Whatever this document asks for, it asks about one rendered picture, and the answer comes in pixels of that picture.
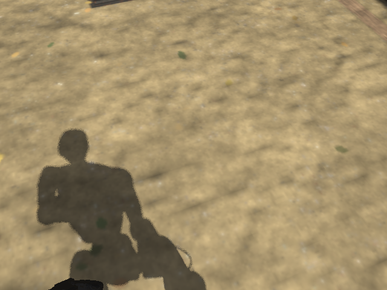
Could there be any robot left hand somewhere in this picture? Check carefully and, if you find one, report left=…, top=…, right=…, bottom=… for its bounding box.
left=49, top=278, right=103, bottom=290

